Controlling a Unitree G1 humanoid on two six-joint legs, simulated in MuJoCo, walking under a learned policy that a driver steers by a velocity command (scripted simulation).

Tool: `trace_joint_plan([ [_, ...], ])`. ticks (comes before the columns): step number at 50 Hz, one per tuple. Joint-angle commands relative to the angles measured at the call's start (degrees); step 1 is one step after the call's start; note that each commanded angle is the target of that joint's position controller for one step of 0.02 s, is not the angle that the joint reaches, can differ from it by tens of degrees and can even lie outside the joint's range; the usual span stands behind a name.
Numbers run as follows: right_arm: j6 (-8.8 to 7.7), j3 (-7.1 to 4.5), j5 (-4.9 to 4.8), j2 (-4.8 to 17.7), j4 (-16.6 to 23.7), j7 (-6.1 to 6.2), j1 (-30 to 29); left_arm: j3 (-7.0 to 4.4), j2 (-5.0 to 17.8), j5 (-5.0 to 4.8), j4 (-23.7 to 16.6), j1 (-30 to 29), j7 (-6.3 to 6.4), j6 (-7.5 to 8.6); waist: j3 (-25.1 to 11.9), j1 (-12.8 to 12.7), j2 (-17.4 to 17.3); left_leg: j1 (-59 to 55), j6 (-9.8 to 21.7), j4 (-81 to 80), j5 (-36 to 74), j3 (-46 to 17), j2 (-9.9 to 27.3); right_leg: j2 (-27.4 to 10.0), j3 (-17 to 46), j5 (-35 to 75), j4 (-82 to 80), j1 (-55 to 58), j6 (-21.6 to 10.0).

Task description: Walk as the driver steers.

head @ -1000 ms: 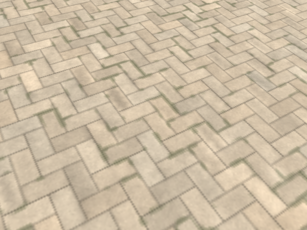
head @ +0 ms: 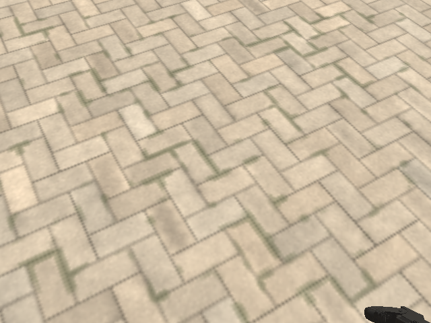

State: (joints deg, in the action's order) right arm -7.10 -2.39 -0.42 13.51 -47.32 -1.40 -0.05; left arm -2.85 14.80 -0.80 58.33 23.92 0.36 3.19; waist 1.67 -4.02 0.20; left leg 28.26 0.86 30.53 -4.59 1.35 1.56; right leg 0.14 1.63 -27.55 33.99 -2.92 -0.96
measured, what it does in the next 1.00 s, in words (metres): walks ahead, turning right: right foot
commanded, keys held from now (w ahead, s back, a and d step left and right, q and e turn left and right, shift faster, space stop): w+e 0.70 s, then w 0.30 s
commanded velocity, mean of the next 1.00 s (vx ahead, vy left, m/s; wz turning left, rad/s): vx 0.50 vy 0.00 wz -0.46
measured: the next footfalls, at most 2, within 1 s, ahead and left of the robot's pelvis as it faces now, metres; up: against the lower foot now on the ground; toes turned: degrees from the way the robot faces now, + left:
right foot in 0.52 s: +0.40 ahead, -0.18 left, +0.00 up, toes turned -21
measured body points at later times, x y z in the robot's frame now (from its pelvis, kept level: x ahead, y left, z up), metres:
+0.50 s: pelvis +0.26 -0.04 +0.00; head +0.29 -0.06 +0.45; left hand +0.52 +0.13 -0.09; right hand +0.18 -0.31 -0.14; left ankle +0.12 +0.12 -0.72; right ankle +0.36 -0.17 -0.71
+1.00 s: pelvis +0.53 -0.14 +0.01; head +0.55 -0.16 +0.46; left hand +0.68 +0.11 -0.11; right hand +0.62 -0.45 -0.08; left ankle +0.73 -0.10 -0.71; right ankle +0.36 -0.16 -0.72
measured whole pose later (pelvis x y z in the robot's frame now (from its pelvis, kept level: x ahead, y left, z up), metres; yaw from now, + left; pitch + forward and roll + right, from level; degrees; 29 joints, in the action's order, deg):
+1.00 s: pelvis +0.53 -0.14 +0.01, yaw -29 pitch +2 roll -1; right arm -6.6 -2.4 -0.3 14.9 -43.6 -2.1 0.7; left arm -4.2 15.2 -0.9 47.6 21.3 0.7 3.3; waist 0.6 -4.7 -2.5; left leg 31.1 1.3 28.0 1.0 -0.5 1.4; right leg 5.0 6.8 -21.8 19.4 0.7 -4.0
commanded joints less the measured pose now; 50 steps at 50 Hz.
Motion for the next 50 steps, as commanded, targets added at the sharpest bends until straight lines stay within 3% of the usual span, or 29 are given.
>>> trace_joint_plan([
  [1,0.19,-3.67,0.75,12.0,-2.8,0.42,24.1,-0.17,4.4,-1.57,-4.7,3.1,-0.01,2.26,-21.2,10.3,-13.0,-49.1,12.7,-12.7,-16.6,-40.0,22.2,0.4,6.9,-5.3,39.4,-37.4,-1.8],
  [2,0.00,-2.77,0.56,9.1,-1.9,0.61,19.3,-1.23,7.6,-2.47,-6.3,-1.9,0.12,2.49,-13.3,9.7,-9.7,-41.8,10.1,-13.4,-14.4,-30.5,20.8,-2.1,6.3,0.0,40.6,-40.3,-2.5],
  [3,-0.10,-2.26,0.62,7.8,-1.3,0.54,14.8,-1.36,7.1,-2.17,-6.6,-4.1,0.51,2.32,-9.1,7.9,-5.4,-33.8,9.1,-15.1,-8.3,-23.7,18.8,-4.9,5.1,5.1,39.1,-38.0,-2.3],
  [4,-0.17,-2.03,0.81,6.5,-1.3,0.43,12.2,-1.77,6.3,-1.38,-6.8,-5.1,0.70,1.94,-5.9,6.4,-4.7,-27.8,8.6,-17.1,-4.4,-18.3,16.9,-6.5,5.1,8.5,36.4,-35.9,-2.2],
  [6,-0.36,-1.81,1.33,5.0,-1.9,0.49,10.3,-2.05,3.8,-1.52,-6.8,-3.6,0.35,0.42,-3.7,4.0,-6.5,-21.8,8.0,-20.2,-0.8,-10.5,14.2,-8.3,4.8,11.7,33.7,-31.2,-2.0],
  [9,-0.65,-2.53,1.26,6.7,-3.1,1.17,11.4,-2.22,2.4,-1.20,-8.8,-6.1,0.17,-1.20,-0.9,3.3,-4.7,-20.0,9.2,-22.6,4.6,-4.3,14.2,-9.0,4.5,15.8,30.8,-34.4,-1.4],
  [15,0.35,-3.42,1.17,9.4,-3.8,2.59,13.8,-1.84,1.7,-0.48,-13.0,-15.8,-1.48,-0.87,2.1,5.5,-2.7,-23.2,8.4,-24.1,7.4,5.3,13.4,-8.1,1.4,28.9,13.5,-37.1,-0.6],
  [20,2.02,-4.14,-0.01,11.0,-5.0,2.85,18.2,-1.23,1.5,-0.51,-17.5,-24.5,-3.28,-0.80,4.5,8.1,-2.2,-31.6,7.6,-21.0,11.4,9.4,15.7,-6.7,-3.2,25.9,5.4,-38.9,-2.5],
  [21,2.42,-4.31,-0.29,11.4,-5.0,2.83,18.3,-1.34,1.8,-0.59,-18.3,-25.0,-3.62,-0.85,4.4,7.7,-2.7,-33.1,7.1,-19.3,14.8,10.1,16.2,-6.0,-4.2,23.6,4.6,-38.2,-3.2],
  [23,3.12,-4.77,-0.69,13.1,-4.4,2.97,16.8,-2.18,3.6,-0.68,-19.0,-23.1,-3.96,-1.06,1.7,5.3,-4.6,-34.5,5.9,-12.8,32.3,11.9,16.2,-2.7,-7.4,18.3,3.9,-31.8,-5.2],
  [24,3.58,-4.98,-0.90,13.9,-4.0,3.09,16.1,-3.05,5.1,-0.82,-18.5,-19.2,-3.93,-1.19,-1.1,2.7,-5.7,-34.4,5.2,-6.4,41.4,12.6,15.9,-0.2,-9.1,15.7,4.0,-26.0,-6.5],
  [25,4.04,-4.98,-1.20,14.3,-3.5,3.13,14.7,-4.50,7.5,-1.03,-16.8,-11.5,-3.71,-1.22,-5.1,-1.9,-5.2,-31.8,3.9,4.2,44.9,13.8,14.3,2.6,-10.2,17.3,0.9,-15.5,-8.4],
  [26,3.93,-4.55,-0.77,13.5,-2.9,3.24,14.8,-6.77,11.9,-1.00,-14.0,-1.6,-2.66,-1.53,-10.2,-6.3,-2.2,-21.2,1.2,19.5,34.7,14.2,12.0,2.4,-5.6,19.7,-2.0,1.5,-10.9],
  [27,2.81,-2.09,1.98,4.9,-0.1,2.61,19.0,-8.01,18.8,-1.30,-13.3,-0.1,-1.66,-1.65,-13.4,-0.9,13.8,3.7,-2.3,40.5,-18.1,12.2,2.8,-12.5,21.8,18.4,-4.3,20.0,-18.8],
  [28,-0.05,-1.44,-0.19,5.7,2.1,1.82,16.7,-6.98,17.6,-0.37,-15.6,1.0,-2.06,-0.60,-23.5,-1.3,11.7,14.5,-2.6,51.4,-31.2,-3.0,-3.9,-20.3,47.8,7.5,-16.1,27.8,-26.2],
  [29,-1.74,-2.33,-2.64,9.2,3.7,1.25,9.4,-5.72,13.1,0.23,-15.2,0.0,-2.34,0.24,-16.8,-3.5,6.0,20.9,-0.9,51.7,-25.9,-6.3,-0.7,-19.0,41.4,10.7,-18.7,24.9,-22.3],
  [30,-2.47,-2.09,-2.57,9.0,4.0,1.29,8.2,-5.07,10.8,-0.09,-15.4,-3.1,-2.26,0.86,-11.3,-1.6,3.6,20.6,0.5,47.2,-20.7,-6.2,1.9,-16.7,33.2,15.0,-18.0,17.4,-19.9],
  [31,-2.41,-2.39,-1.02,9.2,2.9,1.79,8.8,-4.35,8.4,-0.30,-16.5,-8.1,-2.24,1.09,-7.7,1.4,-0.2,16.1,0.3,42.1,-17.1,-6.3,4.3,-14.2,26.7,20.8,-17.9,8.2,-17.9],
  [32,-1.74,-3.05,-0.03,10.2,2.5,1.96,10.1,-3.71,6.7,0.06,-17.5,-11.3,-2.06,1.20,-6.4,3.6,0.2,11.2,-0.1,38.1,-15.0,-6.7,5.7,-12.4,22.4,26.0,-18.8,1.6,-16.9],
  [34,-0.16,-3.30,0.58,9.5,2.8,1.83,10.9,-3.60,7.1,0.18,-18.1,-12.0,-1.55,1.33,-5.2,5.3,0.4,6.9,-1.4,33.2,-13.2,-6.1,6.0,-10.8,19.5,30.4,-20.9,-4.4,-16.7],
  [36,0.77,-2.84,1.19,7.7,3.7,1.97,8.9,-3.93,8.7,-0.02,-17.6,-10.2,-0.72,1.52,-3.7,5.2,0.3,7.2,-3.1,27.4,-9.1,-4.7,5.4,-9.7,15.6,34.5,-22.0,-7.5,-16.6],
  [41,0.64,-1.48,0.81,5.0,6.0,1.06,-0.3,-3.52,8.3,-0.14,-15.7,-5.5,0.32,1.23,-1.4,0.9,3.6,4.0,-3.4,6.5,11.0,-2.6,2.6,-5.6,8.5,30.9,-22.4,-9.4,-12.0],
  [43,0.37,-1.30,0.22,5.2,6.9,0.53,-3.5,-3.47,8.6,-0.14,-14.6,-3.5,0.18,1.32,-0.1,-0.7,4.3,3.0,-2.7,2.7,14.3,-2.3,1.8,-6.8,9.6,26.7,-22.6,-8.5,-11.6],
  [46,-0.16,-1.43,0.02,6.6,8.6,-0.22,-6.7,-3.39,8.7,-0.27,-13.0,-0.8,0.20,1.08,1.3,-1.8,4.3,7.2,-0.9,-0.9,10.4,-3.0,1.5,-10.1,12.5,28.1,-19.5,-0.6,-11.6],
  [48,-0.62,-1.55,0.04,7.3,9.1,-0.75,-6.6,-3.51,9.2,-0.12,-12.3,0.0,0.55,0.56,1.4,-1.2,4.8,8.2,0.6,-2.6,5.7,-2.8,1.0,-12.2,14.1,32.3,-17.0,4.2,-11.0],
  [50,-0.89,-2.07,0.00,8.5,8.4,-0.87,-2.6,-3.71,10.0,-0.03,-12.4,-1.1,0.78,0.05,-0.4,1.3,6.2,2.5,2.5,-3.6,1.1,-1.2,-0.7,-12.2,13.8,43.7,-12.9,6.1,-9.7],
])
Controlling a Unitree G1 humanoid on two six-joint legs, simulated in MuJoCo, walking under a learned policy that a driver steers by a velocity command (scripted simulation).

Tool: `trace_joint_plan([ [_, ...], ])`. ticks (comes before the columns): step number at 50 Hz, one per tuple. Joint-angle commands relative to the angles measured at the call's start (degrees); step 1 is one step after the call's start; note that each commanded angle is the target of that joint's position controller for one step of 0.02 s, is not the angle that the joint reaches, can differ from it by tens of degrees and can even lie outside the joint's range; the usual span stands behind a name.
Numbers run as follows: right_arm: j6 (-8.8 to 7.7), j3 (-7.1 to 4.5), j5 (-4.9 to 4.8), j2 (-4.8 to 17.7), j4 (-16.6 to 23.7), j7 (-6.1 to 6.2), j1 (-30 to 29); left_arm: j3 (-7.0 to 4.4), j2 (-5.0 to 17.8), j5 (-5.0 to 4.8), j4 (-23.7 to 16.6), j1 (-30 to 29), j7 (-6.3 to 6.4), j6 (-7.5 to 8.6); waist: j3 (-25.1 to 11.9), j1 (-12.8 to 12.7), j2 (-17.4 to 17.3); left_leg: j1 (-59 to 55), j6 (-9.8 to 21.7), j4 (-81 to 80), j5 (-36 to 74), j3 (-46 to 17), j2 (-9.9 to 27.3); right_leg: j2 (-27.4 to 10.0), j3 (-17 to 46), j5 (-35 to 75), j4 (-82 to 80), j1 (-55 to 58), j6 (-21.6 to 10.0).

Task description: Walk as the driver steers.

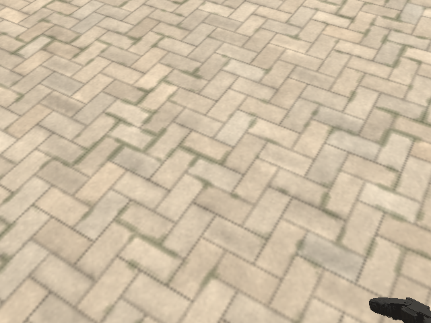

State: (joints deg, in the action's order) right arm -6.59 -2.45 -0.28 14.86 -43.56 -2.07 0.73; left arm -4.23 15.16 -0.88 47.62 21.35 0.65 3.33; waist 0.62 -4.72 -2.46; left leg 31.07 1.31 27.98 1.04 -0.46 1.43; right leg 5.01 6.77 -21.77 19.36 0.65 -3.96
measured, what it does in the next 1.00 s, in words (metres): walks ahead, turning left: left foot, then right foot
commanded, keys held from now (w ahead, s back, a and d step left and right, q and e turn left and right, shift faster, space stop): w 0.18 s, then q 0.82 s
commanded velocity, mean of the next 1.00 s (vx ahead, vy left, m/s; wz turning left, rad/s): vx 0.21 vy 0.00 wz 0.31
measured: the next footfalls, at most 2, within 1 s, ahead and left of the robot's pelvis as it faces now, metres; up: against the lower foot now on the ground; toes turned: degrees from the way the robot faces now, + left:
left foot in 0.04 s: +0.20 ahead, +0.12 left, +0.00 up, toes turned +0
right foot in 0.50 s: +0.42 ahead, -0.09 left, +0.00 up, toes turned +9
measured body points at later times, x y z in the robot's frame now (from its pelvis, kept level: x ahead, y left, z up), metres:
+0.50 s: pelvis +0.25 +0.01 +0.00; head +0.28 +0.01 +0.45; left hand +0.45 +0.27 -0.08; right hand +0.29 -0.28 -0.13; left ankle +0.16 +0.12 -0.73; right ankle +0.38 -0.09 -0.73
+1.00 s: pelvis +0.27 +0.04 +0.00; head +0.29 +0.08 +0.45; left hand +0.30 +0.36 -0.12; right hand +0.49 -0.18 -0.08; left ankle +0.25 +0.13 -0.73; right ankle +0.35 -0.09 -0.68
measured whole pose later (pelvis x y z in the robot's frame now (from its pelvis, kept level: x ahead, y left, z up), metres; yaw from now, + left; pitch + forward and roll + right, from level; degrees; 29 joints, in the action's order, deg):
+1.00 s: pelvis +0.27 +0.04 +0.00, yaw +24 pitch +2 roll -3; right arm 2.0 -4.0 1.1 17.0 -39.4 0.2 13.9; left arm -5.2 17.7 0.3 45.1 5.9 2.2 -1.4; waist 1.8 0.5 1.5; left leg 19.1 2.4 33.6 -16.4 -0.9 0.3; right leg -2.3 -1.4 -26.1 55.4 -30.2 2.4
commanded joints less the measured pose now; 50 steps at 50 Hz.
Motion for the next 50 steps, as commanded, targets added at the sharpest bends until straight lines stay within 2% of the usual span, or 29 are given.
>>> trace_joint_plan([
  [1,-1.49,-2.80,0.00,8.5,3.0,0.02,2.5,-2.16,9.5,0.11,-2.0,0.2,0.47,-0.30,-3.0,5.3,8.8,-8.8,3.6,-2.7,-3.4,2.3,-2.3,-14.9,6.8,47.5,7.7,1.9,-5.7],
  [2,-1.53,-3.67,0.59,10.8,1.1,0.29,11.4,-1.46,8.2,0.48,-2.9,-1.1,0.32,-0.29,-10.1,9.4,7.6,-23.4,6.5,-0.3,-0.2,-0.9,1.4,-12.1,4.5,47.2,18.7,-3.8,-4.0],
  [3,-1.41,-4.77,1.54,15.0,-0.1,0.61,20.5,-0.27,4.5,0.85,-4.1,3.0,0.18,0.20,-19.5,10.4,-2.1,-45.3,13.4,0.3,-2.2,-19.3,13.8,-5.1,0.9,28.4,38.9,-21.7,-0.4],
  [4,-0.89,-4.63,0.69,14.0,-2.3,-0.09,23.6,0.58,2.5,-0.20,-3.1,7.7,-0.13,1.15,-23.3,9.2,-14.6,-54.7,18.6,-7.6,-13.1,-40.1,21.4,0.7,2.1,-11.3,51.7,-36.5,1.6],
  [5,-0.59,-3.35,-0.75,9.5,-2.0,-0.02,21.5,-0.41,7.7,-1.08,-3.5,2.7,-0.40,1.58,-15.4,10.5,-8.1,-50.0,15.8,-9.8,-22.8,-38.0,19.7,-3.0,4.3,-10.2,56.5,-43.2,1.2],
  [6,-0.08,-2.76,-0.71,7.8,-1.2,0.25,16.9,-0.62,8.7,-1.24,-4.9,-2.6,-0.56,1.90,-7.7,9.7,-3.4,-41.3,13.4,-11.5,-21.9,-29.9,17.7,-6.0,1.7,-4.5,55.3,-44.7,1.0],
  [7,0.28,-2.32,-0.08,7.1,-0.5,0.31,13.5,-0.59,8.2,-0.54,-5.5,-5.5,-0.45,2.07,-3.3,8.1,0.0,-33.2,12.4,-13.4,-17.0,-24.5,15.4,-8.4,-0.4,0.0,51.9,-43.0,1.1],
  [8,0.23,-1.85,0.56,5.9,-0.2,0.20,11.8,-0.87,7.6,0.12,-5.5,-6.0,-0.40,1.89,-1.1,6.5,0.2,-28.0,11.9,-15.1,-11.9,-20.8,13.4,-10.1,-0.9,2.7,48.6,-40.7,1.3],
  [11,-0.23,-1.59,0.61,6.4,-1.0,0.12,11.2,-0.63,4.9,0.85,-5.3,-3.7,0.04,1.02,-1.1,3.7,-2.0,-21.3,12.9,-16.7,9.8,-14.0,11.0,-11.1,-2.8,4.0,42.6,-34.9,3.3],
  [14,0.44,-2.32,0.38,9.0,-2.0,1.17,11.9,0.14,2.8,1.77,-6.9,-7.3,0.46,1.09,-2.0,3.5,-1.5,-19.6,12.3,-14.6,29.2,-7.0,8.6,-9.5,-4.6,10.5,31.0,-32.6,5.7],
  [17,1.96,-2.99,-0.60,10.8,-2.7,2.07,14.7,0.35,2.7,1.26,-8.1,-13.0,0.30,0.95,-3.6,5.7,-2.4,-19.7,9.7,-12.3,27.2,-4.9,5.9,-6.1,-5.3,20.9,19.7,-28.4,6.1],
  [20,3.49,-3.21,-1.25,10.9,-3.3,2.76,17.0,0.10,3.9,0.96,-9.5,-17.3,0.09,0.68,-3.6,6.8,-3.4,-22.0,9.1,-9.2,20.0,-8.6,6.9,-4.5,-3.8,22.0,13.7,-27.5,6.1],
  [23,4.54,-3.41,-1.41,10.6,-2.2,3.54,15.2,-0.88,6.5,1.30,-9.3,-15.5,-0.29,1.34,-4.2,4.7,-4.2,-23.3,7.3,-3.6,11.9,-14.0,7.5,-4.4,-2.4,21.3,7.3,-23.1,4.5],
  [24,4.76,-3.23,-1.43,9.8,-1.5,3.65,13.9,-1.30,7.4,1.64,-8.4,-12.6,-0.18,1.77,-5.2,3.0,-3.3,-21.9,5.6,0.3,8.7,-13.9,5.4,-5.2,-3.0,26.4,3.1,-17.6,3.2],
  [25,4.58,-2.45,-0.65,7.1,0.0,3.59,14.3,-2.00,10.5,2.69,-8.3,-9.2,0.35,2.08,-10.2,2.5,1.2,-16.9,3.1,9.1,0.3,-12.1,1.4,-12.4,1.9,40.8,4.1,-6.7,0.0],
  [26,4.13,-1.27,0.59,2.9,0.4,3.33,20.4,-2.42,13.2,3.50,-9.0,-7.1,1.15,1.29,-15.9,4.4,14.3,-2.8,-0.6,24.3,-31.7,-6.5,-5.6,-26.4,13.6,65.0,8.6,8.8,-7.7],
  [27,4.20,-1.31,-0.51,5.6,0.1,3.10,25.3,-2.00,11.0,2.65,-8.9,-5.6,0.83,0.19,-22.7,4.4,19.4,2.6,-2.2,36.2,-45.1,-5.7,-5.5,-33.3,22.9,60.2,7.5,11.5,-14.2],
  [28,5.11,-2.66,-1.18,9.8,-0.5,3.23,23.6,-1.30,8.2,1.87,-9.6,-7.8,0.70,-0.43,-18.9,4.1,12.6,5.3,-3.6,41.4,-41.1,-6.2,-2.7,-29.9,20.2,48.4,5.2,7.2,-13.1],
  [29,6.28,-3.18,-1.17,10.5,0.2,3.63,19.6,-0.77,6.6,1.54,-9.8,-10.5,0.90,-0.92,-13.9,4.1,9.6,7.4,-4.7,43.1,-37.0,-4.6,-1.2,-26.2,14.5,39.3,3.8,2.6,-10.7],
  [32,9.53,-3.37,-0.86,8.3,1.2,4.46,18.5,-0.72,7.2,2.41,-9.7,-17.0,1.05,-1.89,-6.4,6.5,10.9,1.3,-6.6,40.9,-28.4,-2.1,0.8,-20.5,4.0,24.2,-2.6,-14.1,-8.9],
  [37,9.80,-2.58,-0.32,5.8,4.3,3.72,15.1,-1.35,8.3,2.08,-8.6,-18.4,1.81,-1.99,-7.1,5.8,10.8,-5.1,-5.3,27.3,-22.6,0.2,2.4,-21.4,-3.0,23.0,-4.5,-15.8,-10.0],
  [40,9.82,-2.72,-0.35,6.9,5.7,2.64,13.5,-1.93,10.0,1.54,-7.8,-18.0,1.73,-2.51,-7.9,5.3,11.2,-9.2,-3.7,20.5,-21.1,1.8,2.3,-23.0,-4.5,21.9,-3.9,-14.5,-9.6],
  [44,10.11,-3.78,-0.05,8.0,4.9,1.62,17.4,-2.19,10.2,-0.25,-6.2,-17.5,1.37,-3.37,-7.2,7.6,9.5,-19.0,0.9,4.5,-14.5,4.8,-0.7,-21.9,-8.3,14.3,2.9,-16.1,-3.9],
  [45,10.10,-4.51,0.31,9.8,4.6,1.92,19.0,-1.87,8.1,-0.29,-4.9,-14.8,1.15,-3.76,-5.0,7.6,4.1,-22.7,3.5,-2.5,-9.8,0.0,0.6,-18.7,-11.9,7.7,10.4,-21.1,0.6],
  [46,10.05,-5.91,0.44,16.5,6.0,3.12,19.2,-0.92,4.4,1.93,-5.9,-13.2,0.63,-3.96,-3.1,5.1,-14.3,-28.6,10.0,-7.6,5.8,-21.5,15.9,-10.3,-18.4,-10.0,29.4,-35.8,7.4],
  [47,8.95,-5.90,2.33,19.1,8.1,2.71,17.8,-1.53,6.3,2.20,-8.8,-19.5,1.22,-3.61,-2.7,7.8,-14.8,-21.6,18.7,-11.1,5.8,-30.8,21.5,-4.7,-8.7,-17.2,40.1,-41.7,8.0],
  [48,7.61,-5.47,2.97,17.0,8.3,2.38,15.9,-2.11,8.0,1.35,-9.1,-21.6,1.62,-3.66,-2.5,7.8,-9.2,-20.1,17.1,-12.1,0.0,-26.6,18.3,-5.8,-4.7,-12.5,44.9,-41.6,6.7],
  [49,6.75,-5.12,1.99,15.4,8.5,2.54,12.7,-2.51,8.4,0.92,-8.2,-19.8,1.98,-3.84,-1.9,5.6,-7.3,-19.7,13.4,-11.6,-3.3,-22.3,15.0,-6.5,-3.5,-6.5,45.1,-41.8,5.9],
  [50,6.60,-4.55,0.83,13.2,9.0,2.83,10.1,-2.81,8.5,1.36,-6.5,-18.0,2.54,-4.06,-2.7,4.6,-5.2,-20.2,10.6,-10.8,-5.1,-19.9,12.8,-7.1,-3.1,-2.8,45.0,-41.3,6.0],
])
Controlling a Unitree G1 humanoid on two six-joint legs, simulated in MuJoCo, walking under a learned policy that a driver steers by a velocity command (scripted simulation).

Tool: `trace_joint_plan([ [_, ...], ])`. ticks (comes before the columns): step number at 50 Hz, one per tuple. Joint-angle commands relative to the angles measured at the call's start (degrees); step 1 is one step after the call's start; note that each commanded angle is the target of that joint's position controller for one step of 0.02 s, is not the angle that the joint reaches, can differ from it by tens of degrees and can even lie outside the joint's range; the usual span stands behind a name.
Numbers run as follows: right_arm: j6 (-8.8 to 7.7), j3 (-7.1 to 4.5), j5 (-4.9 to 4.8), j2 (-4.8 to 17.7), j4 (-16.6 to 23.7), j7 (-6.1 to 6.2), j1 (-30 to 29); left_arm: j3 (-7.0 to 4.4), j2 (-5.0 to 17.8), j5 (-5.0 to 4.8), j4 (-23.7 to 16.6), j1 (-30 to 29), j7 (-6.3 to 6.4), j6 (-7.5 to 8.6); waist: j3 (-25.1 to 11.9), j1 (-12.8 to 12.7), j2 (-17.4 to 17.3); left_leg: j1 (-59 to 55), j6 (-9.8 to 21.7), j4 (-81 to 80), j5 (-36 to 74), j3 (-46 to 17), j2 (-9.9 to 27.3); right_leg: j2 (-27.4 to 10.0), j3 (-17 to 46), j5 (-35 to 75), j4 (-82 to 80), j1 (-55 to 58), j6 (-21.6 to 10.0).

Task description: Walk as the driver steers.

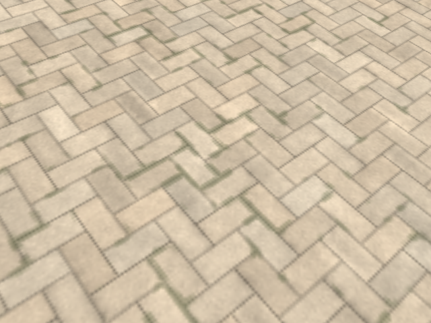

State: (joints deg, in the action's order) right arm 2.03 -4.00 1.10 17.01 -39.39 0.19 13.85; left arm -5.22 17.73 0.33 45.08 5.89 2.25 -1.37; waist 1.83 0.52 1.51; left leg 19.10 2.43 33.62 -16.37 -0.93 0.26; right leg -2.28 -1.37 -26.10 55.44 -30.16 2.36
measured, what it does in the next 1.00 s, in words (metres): steps on the spot: right foot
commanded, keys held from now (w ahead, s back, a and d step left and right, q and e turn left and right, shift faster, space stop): q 0.02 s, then no key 0.88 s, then w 0.10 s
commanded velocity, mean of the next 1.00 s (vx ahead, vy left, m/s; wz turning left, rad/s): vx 0.01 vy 0.00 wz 0.15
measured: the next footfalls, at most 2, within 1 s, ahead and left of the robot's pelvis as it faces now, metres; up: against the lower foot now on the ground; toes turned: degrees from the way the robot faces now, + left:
right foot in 0.34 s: +0.07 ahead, -0.14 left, +0.00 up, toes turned +7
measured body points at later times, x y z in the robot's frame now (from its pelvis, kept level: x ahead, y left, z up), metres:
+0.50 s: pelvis +0.02 -0.02 +0.00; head +0.03 -0.03 +0.45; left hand +0.12 +0.26 -0.11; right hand +0.18 -0.26 -0.11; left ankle +0.01 +0.09 -0.73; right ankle +0.03 -0.15 -0.73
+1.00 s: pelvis +0.03 -0.03 +0.00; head +0.03 -0.03 +0.45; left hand +0.09 +0.24 -0.13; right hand +0.15 -0.28 -0.13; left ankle +0.01 +0.09 -0.73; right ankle +0.03 -0.15 -0.73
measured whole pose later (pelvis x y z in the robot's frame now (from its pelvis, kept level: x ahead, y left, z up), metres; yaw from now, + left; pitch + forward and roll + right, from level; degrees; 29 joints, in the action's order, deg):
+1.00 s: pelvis +0.03 -0.03 +0.00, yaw +6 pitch -2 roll +0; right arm 0.5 -2.9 0.1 13.7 -47.1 2.1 14.7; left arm -1.2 14.2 -0.4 55.0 10.0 0.7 1.0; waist 1.0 -0.4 -0.4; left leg 13.5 0.6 33.4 -20.9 -5.6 -2.1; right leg 0.8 0.3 -18.7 31.2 -11.5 -1.5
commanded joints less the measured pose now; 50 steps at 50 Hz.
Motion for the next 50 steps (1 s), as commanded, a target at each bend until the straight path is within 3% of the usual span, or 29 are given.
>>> trace_joint_plan([
  [1,-1.98,-2.45,-1.21,9.9,5.2,0.89,-4.3,-2.00,6.1,0.61,-3.5,-1.4,1.17,0.57,-4.4,-1.3,-9.8,-7.6,8.8,-15.9,15.2,-17.7,12.9,0.6,4.9,4.1,9.8,-9.1,0.2],
  [4,-2.02,-1.30,-0.77,7.3,5.5,1.60,-3.1,-1.66,4.9,-0.20,-2.8,0.4,0.61,1.00,-7.8,-1.4,-9.1,-10.7,9.2,-14.6,22.0,-14.8,11.4,1.3,4.6,8.1,9.2,-6.1,1.2],
  [8,-1.69,-1.32,-0.75,7.7,4.9,1.96,-1.8,-0.39,2.9,-0.40,-3.3,-1.8,-0.15,1.22,-7.2,0.5,-10.0,-13.2,9.5,-13.9,19.8,-14.8,11.0,0.6,4.6,8.9,-4.5,-2.3,2.2],
  [11,-1.27,-1.35,-0.37,8.3,4.6,1.39,-2.4,-0.10,3.5,-0.72,-3.2,-1.6,-0.91,1.37,-5.9,1.3,-10.7,-9.8,10.7,-13.6,17.8,-16.2,11.3,0.7,3.6,5.9,-11.5,4.3,1.9],
  [14,-1.07,-0.86,-0.72,7.6,3.9,0.75,-3.4,0.05,3.8,-0.94,-2.9,-0.5,-1.36,1.75,-5.0,1.1,-10.1,-8.8,10.9,-12.1,19.8,-18.2,11.3,1.1,2.9,6.0,-19.0,9.3,1.1],
  [16,-1.05,-0.22,-1.48,6.2,3.2,0.67,-4.4,0.47,2.8,-0.46,-1.8,2.3,-1.85,2.37,-5.0,-1.4,-8.2,-7.0,8.2,-10.0,20.0,-17.2,9.2,1.3,2.3,18.3,-33.2,17.1,-0.5],
  [17,-1.47,0.19,-1.08,5.1,2.8,0.71,-2.8,0.38,4.3,0.38,-1.6,3.3,-1.86,2.64,-6.3,-1.0,-6.2,-4.9,5.4,-9.1,16.1,-16.5,7.3,-1.5,5.2,25.6,-35.1,22.7,-1.7],
  [18,-2.09,0.49,0.23,4.1,2.8,0.49,-0.4,-0.42,8.8,1.07,-1.9,4.2,-1.56,2.63,-8.2,1.4,1.4,-1.7,2.4,-4.4,8.4,-12.3,2.6,-8.2,10.6,38.6,-32.5,27.5,-4.5],
  [19,-2.50,0.66,0.22,2.7,2.7,0.27,0.9,-0.16,8.0,0.69,-1.1,1.5,-1.67,2.42,-7.9,3.9,8.5,-2.3,-0.1,-4.9,0.8,-6.8,-1.3,-9.9,12.3,34.5,-32.0,23.3,-8.8],
  [20,-2.48,0.54,0.66,4.2,2.2,0.36,-1.4,0.74,4.3,0.45,-2.0,-0.7,-1.98,2.53,-6.8,2.2,7.3,-5.2,-1.6,-5.6,1.5,-6.2,-0.6,-8.7,12.4,26.2,-33.5,19.6,-9.3],
  [21,-2.21,0.16,0.42,5.0,2.4,0.47,-3.8,1.02,3.5,0.57,-1.9,-1.2,-2.06,2.72,-5.7,1.3,6.6,-5.6,-1.8,-5.6,3.9,-6.0,-0.6,-6.7,10.9,21.4,-33.6,18.6,-7.6],
  [24,-1.06,0.01,0.03,4.6,2.5,0.70,-4.5,1.25,4.4,0.46,-1.1,0.1,-2.03,3.74,-3.9,0.2,3.8,-6.3,-0.6,-6.2,9.3,-7.5,0.1,-3.9,8.0,18.0,-32.5,17.3,-4.8],
  [32,-1.69,-0.14,-0.21,3.3,0.2,0.98,-2.6,2.21,3.4,0.15,0.7,1.0,-1.48,3.20,-2.9,-0.8,-1.7,-6.1,-1.0,-7.3,11.4,-8.1,0.4,-1.9,6.1,16.9,-30.5,18.2,-4.5],
  [45,-1.87,-0.30,-0.39,3.2,-3.6,1.96,-0.6,2.94,2.7,-0.02,6.2,1.1,-1.72,3.12,-1.8,-0.7,-1.6,-8.5,-1.7,-7.9,12.6,-7.8,0.6,-0.6,5.3,15.9,-31.7,17.6,-4.2],
  [46,-1.79,-0.20,-0.42,2.7,-4.5,2.03,0.4,3.00,2.5,-0.01,7.1,2.0,-1.68,3.03,-2.9,-0.8,-1.2,-8.9,-1.6,-7.9,7.5,-6.9,-0.2,-0.1,5.1,10.2,-32.4,17.9,-4.4],
  [48,-1.84,-0.45,-1.00,2.9,-5.0,2.25,0.7,2.25,4.7,-0.86,7.9,3.1,-1.37,2.67,0.0,-1.2,1.5,-3.8,-0.8,-4.7,-11.2,-3.7,-3.1,-0.7,7.5,-8.4,-34.4,16.2,-6.9],
  [50,-3.25,-0.20,-1.71,1.9,-3.7,2.07,-1.5,1.67,6.8,-1.39,8.6,6.4,-1.01,3.10,4.4,-2.7,6.2,5.0,-0.7,2.5,-13.9,-0.7,-3.7,-8.5,19.3,-21.8,-41.5,17.0,-12.1],
])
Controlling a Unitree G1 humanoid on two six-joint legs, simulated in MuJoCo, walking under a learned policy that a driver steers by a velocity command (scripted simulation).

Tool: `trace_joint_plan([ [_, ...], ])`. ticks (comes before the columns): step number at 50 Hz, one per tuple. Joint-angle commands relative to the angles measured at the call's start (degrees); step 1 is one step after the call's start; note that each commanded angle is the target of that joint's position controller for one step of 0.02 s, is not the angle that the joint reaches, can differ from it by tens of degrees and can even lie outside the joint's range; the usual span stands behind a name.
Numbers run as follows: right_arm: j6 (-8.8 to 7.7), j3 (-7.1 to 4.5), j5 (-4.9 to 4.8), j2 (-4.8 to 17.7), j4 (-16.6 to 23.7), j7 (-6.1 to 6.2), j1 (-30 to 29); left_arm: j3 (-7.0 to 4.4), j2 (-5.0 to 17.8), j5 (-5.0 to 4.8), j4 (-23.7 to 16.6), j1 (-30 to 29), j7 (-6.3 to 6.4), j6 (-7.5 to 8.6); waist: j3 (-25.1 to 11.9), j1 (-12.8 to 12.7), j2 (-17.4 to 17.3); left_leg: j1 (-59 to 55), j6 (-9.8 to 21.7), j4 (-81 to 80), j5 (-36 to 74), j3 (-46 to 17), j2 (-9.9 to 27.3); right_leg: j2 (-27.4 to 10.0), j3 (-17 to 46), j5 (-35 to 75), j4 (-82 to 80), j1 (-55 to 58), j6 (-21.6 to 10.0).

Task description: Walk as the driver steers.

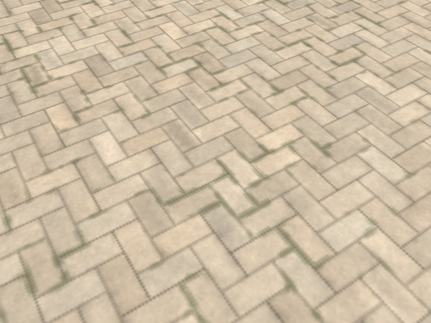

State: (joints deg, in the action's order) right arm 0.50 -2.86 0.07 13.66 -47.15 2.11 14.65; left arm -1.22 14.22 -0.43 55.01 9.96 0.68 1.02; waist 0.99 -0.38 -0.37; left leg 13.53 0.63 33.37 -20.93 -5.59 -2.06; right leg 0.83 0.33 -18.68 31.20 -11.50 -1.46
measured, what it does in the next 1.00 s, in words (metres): walks ahead: right foot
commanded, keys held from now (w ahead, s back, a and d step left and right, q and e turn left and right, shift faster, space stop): w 1.00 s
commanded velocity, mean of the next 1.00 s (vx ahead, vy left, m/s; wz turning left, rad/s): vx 0.42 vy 0.00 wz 0.00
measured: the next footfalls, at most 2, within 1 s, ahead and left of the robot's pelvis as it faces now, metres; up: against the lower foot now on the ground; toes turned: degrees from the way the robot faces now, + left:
right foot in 0.62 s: +0.44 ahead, -0.10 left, +0.00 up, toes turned -1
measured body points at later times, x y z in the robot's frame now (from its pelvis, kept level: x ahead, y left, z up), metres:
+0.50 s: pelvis +0.16 +0.03 +0.01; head +0.19 +0.04 +0.46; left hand +0.37 +0.26 -0.10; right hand +0.11 -0.22 -0.12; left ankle +0.03 +0.13 -0.73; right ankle +0.35 -0.12 -0.69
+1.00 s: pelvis +0.45 -0.02 +0.01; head +0.47 -0.02 +0.46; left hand +0.45 +0.25 -0.12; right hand +0.64 -0.27 -0.09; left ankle +0.64 +0.16 -0.67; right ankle +0.40 -0.10 -0.73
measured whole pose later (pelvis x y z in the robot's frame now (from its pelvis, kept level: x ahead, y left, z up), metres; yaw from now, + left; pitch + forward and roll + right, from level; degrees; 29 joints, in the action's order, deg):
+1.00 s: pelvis +0.45 -0.02 +0.01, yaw +0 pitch +1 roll -2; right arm -4.6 -3.1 -0.4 15.9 -46.0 0.4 6.0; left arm -2.4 15.0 -0.5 55.5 19.5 -0.7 5.4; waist 0.8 -4.4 -2.2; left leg 39.3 -0.2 39.6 3.6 -2.6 8.2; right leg 5.2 -2.5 -10.8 11.0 -1.4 -4.2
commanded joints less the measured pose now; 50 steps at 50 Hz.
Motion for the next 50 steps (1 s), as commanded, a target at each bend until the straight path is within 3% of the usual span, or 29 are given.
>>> trace_joint_plan([
  [1,-2.75,-1.17,-1.27,4.5,4.6,-0.13,-3.5,-2.86,11.9,-0.66,-1.0,3.1,0.69,1.12,7.1,-1.7,10.7,13.3,1.0,7.2,-5.6,5.8,-0.2,-17.2,24.8,-31.3,-20.9,-1.1,-11.4],
  [2,-3.67,-1.21,-1.49,4.9,5.0,-0.46,-5.0,-3.14,12.3,-0.59,-1.1,3.2,0.84,1.52,8.5,-2.3,10.4,14.8,1.4,9.8,-4.2,4.4,2.1,-19.8,28.3,-29.0,-22.4,-2.2,-13.2],
  [4,-4.88,-1.41,-1.59,5.1,4.7,-1.27,-4.4,-3.17,11.7,-0.72,-1.7,2.0,0.61,2.10,7.2,-1.2,9.4,14.1,2.4,8.5,-6.5,4.2,3.9,-19.3,25.7,-21.2,-21.8,-0.6,-12.4],
  [6,-5.56,-1.59,-1.57,4.4,1.9,-1.92,0.5,-3.13,11.5,-1.84,-2.8,-2.4,0.16,1.78,4.8,2.4,8.5,-0.9,3.3,-4.2,1.8,7.7,2.1,-13.8,15.7,-13.4,-19.1,-6.4,-8.8],
  [7,-5.48,-2.19,-1.28,4.7,-0.6,-1.95,4.6,-2.93,10.5,-1.69,-2.8,-2.2,0.03,1.64,2.7,3.8,7.3,-9.5,2.5,-6.5,7.3,9.1,-0.1,-10.6,11.6,-9.7,-15.3,-9.7,-7.3],
  [8,-5.24,-2.85,-1.22,5.8,-2.4,-1.87,9.3,-2.29,8.4,-1.28,-3.0,-2.5,-0.10,1.89,0.7,5.5,4.1,-15.9,2.7,-7.6,7.4,6.1,1.4,-8.0,7.8,-5.6,-8.5,-13.1,-5.4],
  [9,-5.19,-3.80,-1.16,9.3,-3.2,-1.33,16.1,-0.99,4.2,-0.22,-4.2,-3.8,-0.56,2.52,-1.9,7.6,-8.8,-22.8,6.4,-15.3,1.7,-10.8,12.3,-2.3,0.6,-3.3,10.7,-20.3,-1.5],
  [10,-5.60,-4.57,-0.63,14.3,-3.2,-2.23,19.2,-1.21,4.7,-1.12,-6.7,-4.7,-0.47,3.71,-1.7,7.6,-19.0,-25.4,14.8,-23.5,-6.2,-33.5,22.9,2.3,0.3,-12.9,23.8,-31.6,-0.6],
  [11,-6.31,-3.27,-0.33,10.4,-2.2,-2.44,14.9,-2.08,8.3,-2.12,-6.4,-4.6,-0.58,4.41,2.0,5.2,-10.6,-22.3,16.3,-23.8,-10.3,-33.8,24.3,-2.0,4.3,-13.1,32.5,-36.2,-1.6],
  [12,-6.74,-2.50,-0.21,8.0,-1.1,-2.48,11.4,-2.17,8.6,-2.74,-5.9,-3.6,-1.14,4.88,4.2,3.6,-6.8,-21.4,14.5,-23.9,-10.0,-27.9,21.9,-4.5,5.2,-7.0,34.5,-38.4,-3.0],
  [14,-6.64,-1.88,-0.35,7.5,-0.2,-2.74,8.0,-2.41,8.1,-1.48,-5.1,-3.7,-1.55,5.26,5.0,2.4,-3.7,-20.0,11.3,-25.3,1.5,-18.0,18.2,-7.3,3.9,1.8,31.5,-38.1,-3.1],
  [15,-6.32,-1.30,-0.11,6.1,-0.4,-2.70,8.4,-2.47,7.6,-1.08,-5.1,-4.4,-1.97,5.15,4.5,2.3,-4.1,-18.9,10.0,-25.8,8.6,-13.5,16.4,-8.1,3.1,4.7,29.4,-36.0,-2.7],
  [17,-5.87,-1.19,-0.10,6.2,-1.4,-2.34,10.8,-2.01,5.4,-0.64,-5.3,-5.2,-2.61,4.80,3.4,2.6,-5.0,-18.4,9.8,-25.8,20.2,-7.5,14.3,-7.5,0.6,8.6,25.7,-34.6,-1.0],
  [21,-5.27,-1.35,-0.19,8.2,-2.6,-1.27,12.6,-0.77,2.9,-0.33,-9.1,-13.9,-2.84,4.55,5.2,4.4,-4.1,-12.2,9.8,-27.8,22.5,-1.0,12.0,-5.0,-2.2,17.8,9.7,-29.2,1.7],
  [24,-5.49,-1.56,-0.54,9.1,-4.0,-1.06,14.3,-0.53,3.6,-0.87,-11.2,-17.9,-3.15,4.54,6.9,4.9,-5.1,-10.4,9.6,-29.5,20.5,0.2,13.4,-3.3,-2.8,22.3,2.4,-24.1,1.4],
  [27,-5.24,-1.92,-1.27,9.4,-4.8,-0.99,13.3,-1.03,5.6,-1.06,-12.5,-18.2,-3.71,4.92,6.7,2.8,-5.2,-16.0,8.4,-26.9,26.3,0.8,16.1,-3.3,-1.1,20.9,-1.4,-23.1,-1.2],
  [29,-4.57,-2.37,-0.85,10.6,-4.6,-0.89,11.8,-2.11,7.9,-1.00,-11.8,-13.5,-3.76,5.07,2.2,-0.3,-6.7,-19.8,7.2,-20.0,43.6,1.8,16.6,-1.1,-2.4,17.2,-1.3,-16.2,-3.1],
  [30,-3.95,-2.43,-0.48,10.8,-4.4,-0.86,11.1,-3.22,9.7,-1.04,-9.9,-6.8,-3.45,4.89,-2.5,-3.8,-7.4,-19.6,6.2,-11.6,53.7,3.2,15.3,0.9,-3.9,15.8,-1.0,-7.6,-4.5],
  [31,-3.48,-2.01,-0.13,10.0,-4.1,-0.77,11.0,-4.50,11.8,-1.10,-7.1,3.0,-2.90,4.51,-8.4,-8.1,-6.8,-14.1,4.4,0.5,54.4,4.9,12.8,0.4,-3.4,15.8,-0.4,6.1,-6.2],
  [32,-3.56,-0.96,0.61,6.9,-2.7,-0.85,13.7,-5.53,15.8,-0.03,-5.4,12.3,-2.23,4.13,-16.7,-9.1,2.0,2.6,2.3,20.1,34.6,6.5,8.3,-12.0,13.0,10.1,0.2,25.5,-10.9],
  [33,-4.90,1.21,-0.22,-0.9,-3.5,-1.52,20.6,-5.53,16.8,0.11,-4.2,14.8,-2.91,4.17,-24.8,-4.9,17.2,19.2,-0.2,37.4,-10.7,1.1,-2.1,-23.0,41.8,-6.5,-10.4,37.3,-18.7],
  [34,-6.21,-0.25,-1.97,5.7,-3.1,-1.67,14.9,-4.15,11.6,-0.61,-4.5,11.3,-2.97,4.47,-18.0,-6.4,12.1,25.5,1.1,43.7,-10.8,-3.7,0.8,-20.6,42.8,-11.8,-15.8,32.4,-15.9],
  [35,-7.02,-1.09,-3.15,8.8,-1.1,-1.74,8.7,-3.57,9.6,-0.57,-5.4,6.2,-2.76,4.70,-9.0,-5.3,8.7,28.3,2.1,43.6,-5.6,-1.5,3.7,-19.3,33.3,-7.5,-16.7,23.4,-13.5],
  [36,-7.49,-1.08,-2.61,8.8,-0.6,-1.28,5.7,-3.36,9.0,-0.06,-6.3,1.8,-2.74,4.97,-5.5,-3.3,2.8,25.6,2.5,40.6,0.2,-0.4,6.8,-17.6,27.1,-0.6,-18.0,14.5,-12.4],
  [37,-7.30,-1.52,-1.63,8.6,-0.5,-0.97,4.6,-3.04,7.6,0.72,-6.7,-0.5,-2.89,5.29,-3.1,-1.4,1.8,22.6,2.4,37.7,3.3,0.1,8.8,-15.6,21.9,6.2,-19.2,7.6,-11.9],
  [38,-6.66,-1.61,-1.30,7.7,-0.8,-0.94,6.0,-2.63,6.4,1.38,-6.5,-1.4,-2.95,5.53,-3.1,0.6,3.0,19.1,2.5,36.3,5.1,-0.4,10.2,-14.0,18.5,8.7,-20.7,3.7,-11.7],
  [41,-4.95,-1.33,-0.94,5.4,-0.4,-0.89,5.7,-2.66,6.7,0.60,-5.2,-0.2,-2.87,6.08,-0.7,2.0,4.1,18.8,1.2,31.0,6.8,0.7,11.7,-12.8,13.0,11.3,-24.8,-1.6,-13.1],
  [45,-5.06,-1.20,-0.08,5.7,2.6,-0.95,-3.4,-3.08,9.2,0.35,-3.9,3.8,-1.44,5.65,2.1,-0.1,2.1,25.5,-1.0,17.5,19.1,1.9,11.9,-11.7,8.4,16.5,-26.4,0.5,-12.5],
  [50,-6.05,-0.04,-0.77,4.0,5.4,-2.33,-13.9,-3.04,10.5,-0.52,-2.0,10.1,-0.88,4.77,3.2,-4.1,2.0,22.1,-1.0,1.3,29.0,5.3,8.4,-10.4,3.9,18.5,-25.4,4.5,-10.2],
])
Keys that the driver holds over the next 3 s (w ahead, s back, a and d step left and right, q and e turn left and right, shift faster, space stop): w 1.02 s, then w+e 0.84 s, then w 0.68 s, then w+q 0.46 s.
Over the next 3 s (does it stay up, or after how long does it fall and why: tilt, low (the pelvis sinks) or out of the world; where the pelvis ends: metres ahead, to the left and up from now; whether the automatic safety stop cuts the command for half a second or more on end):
stays up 1.48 -0.39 0.01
